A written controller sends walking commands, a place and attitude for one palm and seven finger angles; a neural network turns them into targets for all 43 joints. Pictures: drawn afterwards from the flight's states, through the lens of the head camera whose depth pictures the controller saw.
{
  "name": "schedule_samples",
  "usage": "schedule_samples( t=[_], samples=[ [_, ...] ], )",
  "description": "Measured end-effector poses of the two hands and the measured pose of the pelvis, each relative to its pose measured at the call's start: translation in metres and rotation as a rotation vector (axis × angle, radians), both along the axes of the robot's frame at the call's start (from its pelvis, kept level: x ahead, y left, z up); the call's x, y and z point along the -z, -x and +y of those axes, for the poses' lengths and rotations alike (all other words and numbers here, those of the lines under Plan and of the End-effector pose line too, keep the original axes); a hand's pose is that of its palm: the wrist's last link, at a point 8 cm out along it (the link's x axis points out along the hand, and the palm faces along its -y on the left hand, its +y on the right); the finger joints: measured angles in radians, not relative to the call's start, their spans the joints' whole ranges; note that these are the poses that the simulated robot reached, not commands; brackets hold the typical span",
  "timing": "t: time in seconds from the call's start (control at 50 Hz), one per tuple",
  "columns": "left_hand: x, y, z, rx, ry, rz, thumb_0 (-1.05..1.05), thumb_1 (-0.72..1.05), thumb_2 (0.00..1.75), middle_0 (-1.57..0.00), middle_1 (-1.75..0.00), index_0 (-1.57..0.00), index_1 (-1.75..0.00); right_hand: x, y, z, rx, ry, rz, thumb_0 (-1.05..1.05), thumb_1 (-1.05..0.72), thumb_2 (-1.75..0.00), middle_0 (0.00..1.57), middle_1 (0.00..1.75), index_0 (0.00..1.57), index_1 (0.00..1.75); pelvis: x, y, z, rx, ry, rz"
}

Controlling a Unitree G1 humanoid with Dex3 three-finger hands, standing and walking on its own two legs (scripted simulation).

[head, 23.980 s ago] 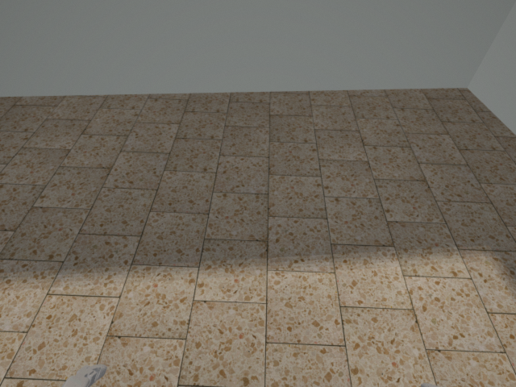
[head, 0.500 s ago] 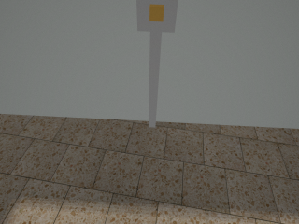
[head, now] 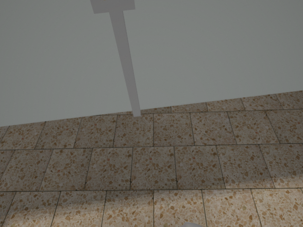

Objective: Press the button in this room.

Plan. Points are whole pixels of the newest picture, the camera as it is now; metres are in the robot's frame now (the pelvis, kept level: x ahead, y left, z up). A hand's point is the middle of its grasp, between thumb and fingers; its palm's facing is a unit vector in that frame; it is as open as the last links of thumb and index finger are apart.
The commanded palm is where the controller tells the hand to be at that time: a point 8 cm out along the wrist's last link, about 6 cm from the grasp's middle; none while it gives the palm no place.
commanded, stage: walk to a spot facing it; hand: left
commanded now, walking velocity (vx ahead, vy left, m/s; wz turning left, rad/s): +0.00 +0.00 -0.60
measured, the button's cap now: out of the picture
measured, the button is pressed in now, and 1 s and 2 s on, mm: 0 0 0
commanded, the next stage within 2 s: none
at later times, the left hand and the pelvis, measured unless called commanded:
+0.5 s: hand out of the picture +0.08 +0.21 -0.13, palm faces -0.15 -0.96 -0.24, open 7.3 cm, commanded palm none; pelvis +0.03 +0.01 +0.03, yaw -14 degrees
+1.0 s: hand (104, 170) +0.30 +0.20 -0.15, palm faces -0.51 -0.83 -0.20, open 7.3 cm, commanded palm none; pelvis +0.12 +0.07 +0.03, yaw -33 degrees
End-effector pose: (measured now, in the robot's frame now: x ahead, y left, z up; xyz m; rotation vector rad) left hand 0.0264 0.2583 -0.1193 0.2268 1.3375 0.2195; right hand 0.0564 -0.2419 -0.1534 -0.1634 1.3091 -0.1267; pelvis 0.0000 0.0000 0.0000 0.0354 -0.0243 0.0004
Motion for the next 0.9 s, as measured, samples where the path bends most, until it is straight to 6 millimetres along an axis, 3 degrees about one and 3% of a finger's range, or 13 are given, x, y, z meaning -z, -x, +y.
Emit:
schedule_samples(
  t=[0.06, 0.2, 0.3, 0.4, 0.54, 0.64, 0.78, 0.9],
  samples=[
    [-0.004, 0.0, -0.015, 0.005, -0.004, -0.001, 0.01, 0.91, 0.9, -0.2, -0.3, -0.21, -0.3, -0.002, 0.002, -0.012, 0.026, 0.0, 0.023, 0.01, -0.91, -0.9, 0.2, 0.3, 0.21, 0.3, -0.004, 0.002, -0.009, 0.018, 0.0, 0.006],
    [-0.019, -0.001, -0.034, 0.052, 0.019, 0.05, 0.01, 0.91, 0.9, -0.2, -0.3, -0.21, -0.3, -0.031, -0.013, -0.035, 0.071, 0.031, -0.049, 0.01, -0.91, -0.9, 0.2, 0.3, 0.2, 0.3, -0.025, 0.003, -0.019, 0.096, -0.011, 0.04],
    [-0.023, -0.015, -0.032, 0.089, 0.027, 0.029, 0.01, 0.91, 0.9, -0.2, -0.3, -0.21, -0.3, -0.043, -0.019, -0.046, 0.104, 0.066, -0.103, 0.01, -0.91, -0.9, 0.2, 0.3, 0.2, 0.3, -0.029, -0.004, -0.015, 0.144, 0.001, 0.046],
    [-0.023, -0.037, -0.02, 0.137, 0.038, -0.002, 0.01, 0.91, 0.9, -0.2, -0.3, -0.21, -0.3, -0.054, -0.023, -0.043, 0.136, 0.09, -0.143, 0.01, -0.91, -0.9, 0.2, 0.3, 0.2, 0.3, -0.031, -0.014, -0.004, 0.191, 0.014, 0.047],
    [-0.016, -0.072, 0.011, 0.205, 0.058, -0.012, 0.01, 0.91, 0.9, -0.2, -0.3, -0.21, -0.3, -0.067, -0.037, -0.014, 0.18, 0.11, -0.194, 0.01, -0.91, -0.9, 0.2, 0.3, 0.2, 0.3, -0.03, -0.036, 0.024, 0.257, 0.029, 0.049],
    [0.003, -0.114, 0.042, 0.259, 0.069, -0.005, 0.01, 0.91, 0.9, -0.2, -0.3, -0.21, -0.3, -0.07, -0.045, 0.017, 0.23, 0.148, -0.244, 0.01, -0.91, -0.9, 0.2, 0.3, 0.2, 0.3, -0.019, -0.058, 0.054, 0.317, 0.05, 0.045],
    [-0.005, -0.198, 0.053, 0.401, 0.073, -0.031, 0.01, 0.91, 0.9, -0.2, -0.3, -0.2, -0.3, -0.076, -0.003, 0.061, 0.381, 0.142, -0.143, 0.01, -0.91, -0.9, 0.2, 0.3, 0.21, 0.3, -0.031, -0.089, 0.073, 0.435, 0.083, 0.033],
    [-0.005, -0.256, 0.032, 0.498, 0.075, -0.053, 0.01, 0.92, 0.9, -0.19, -0.3, -0.2, -0.3, -0.067, 0.043, 0.096, 0.53, 0.106, -0.002, 0.01, -0.91, -0.9, 0.2, 0.3, 0.21, 0.3, -0.031, -0.108, 0.074, 0.514, 0.078, 0.04]
  ],
)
